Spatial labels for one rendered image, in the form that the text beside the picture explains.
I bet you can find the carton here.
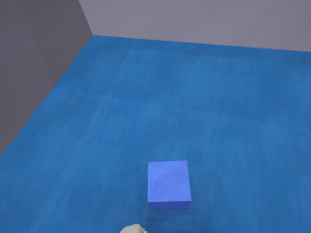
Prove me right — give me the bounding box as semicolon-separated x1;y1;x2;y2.
148;160;191;210

